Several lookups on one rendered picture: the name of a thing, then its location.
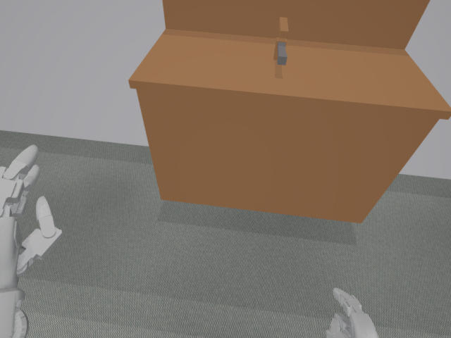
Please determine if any tap lever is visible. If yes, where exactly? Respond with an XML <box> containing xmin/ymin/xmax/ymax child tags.
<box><xmin>277</xmin><ymin>42</ymin><xmax>288</xmax><ymax>65</ymax></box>

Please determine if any counter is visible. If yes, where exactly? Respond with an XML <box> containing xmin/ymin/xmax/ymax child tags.
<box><xmin>128</xmin><ymin>0</ymin><xmax>451</xmax><ymax>223</ymax></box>

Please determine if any left robot hand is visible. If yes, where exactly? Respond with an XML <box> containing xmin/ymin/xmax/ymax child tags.
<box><xmin>0</xmin><ymin>144</ymin><xmax>62</xmax><ymax>289</ymax></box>

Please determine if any left robot forearm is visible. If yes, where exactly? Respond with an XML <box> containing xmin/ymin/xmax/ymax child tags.
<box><xmin>0</xmin><ymin>287</ymin><xmax>29</xmax><ymax>338</ymax></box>

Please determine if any right robot hand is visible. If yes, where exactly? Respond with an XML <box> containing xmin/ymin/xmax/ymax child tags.
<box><xmin>326</xmin><ymin>288</ymin><xmax>378</xmax><ymax>338</ymax></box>

